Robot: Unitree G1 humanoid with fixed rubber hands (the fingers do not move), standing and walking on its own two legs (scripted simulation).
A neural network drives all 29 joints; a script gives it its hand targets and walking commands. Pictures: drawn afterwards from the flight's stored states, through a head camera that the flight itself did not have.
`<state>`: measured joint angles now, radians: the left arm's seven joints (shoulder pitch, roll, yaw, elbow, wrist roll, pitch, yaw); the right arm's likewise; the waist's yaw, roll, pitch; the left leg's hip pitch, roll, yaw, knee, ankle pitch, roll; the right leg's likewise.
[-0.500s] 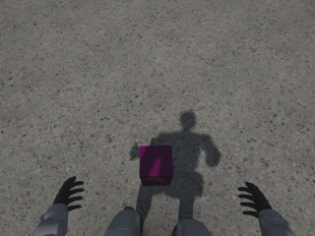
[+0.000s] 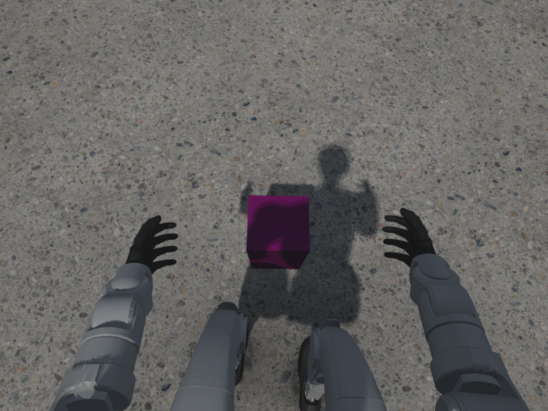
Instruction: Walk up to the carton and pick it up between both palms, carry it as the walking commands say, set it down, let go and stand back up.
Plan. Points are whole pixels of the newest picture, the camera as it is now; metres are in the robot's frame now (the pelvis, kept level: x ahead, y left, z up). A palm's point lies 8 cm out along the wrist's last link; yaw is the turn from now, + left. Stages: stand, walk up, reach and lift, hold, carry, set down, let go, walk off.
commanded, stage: reach and lift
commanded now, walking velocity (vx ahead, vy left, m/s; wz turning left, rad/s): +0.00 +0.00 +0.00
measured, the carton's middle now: (277, 236) +0.46 +0.02 -0.53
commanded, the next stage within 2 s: none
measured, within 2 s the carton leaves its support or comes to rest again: neither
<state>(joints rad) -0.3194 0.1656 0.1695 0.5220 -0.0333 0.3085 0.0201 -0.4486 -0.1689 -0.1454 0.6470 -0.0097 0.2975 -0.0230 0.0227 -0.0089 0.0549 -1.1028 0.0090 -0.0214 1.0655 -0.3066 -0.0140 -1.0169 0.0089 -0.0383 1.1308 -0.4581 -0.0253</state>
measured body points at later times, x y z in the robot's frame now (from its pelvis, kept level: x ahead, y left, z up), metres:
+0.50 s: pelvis -0.01 +0.01 -0.03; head +0.28 +0.02 +0.32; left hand +0.46 +0.19 -0.15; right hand +0.47 -0.16 -0.14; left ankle +0.11 +0.13 -0.65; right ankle +0.04 -0.11 -0.65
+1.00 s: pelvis -0.03 +0.02 -0.10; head +0.34 +0.01 +0.15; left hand +0.46 +0.16 -0.28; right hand +0.46 -0.15 -0.28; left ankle +0.10 +0.13 -0.65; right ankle +0.04 -0.11 -0.65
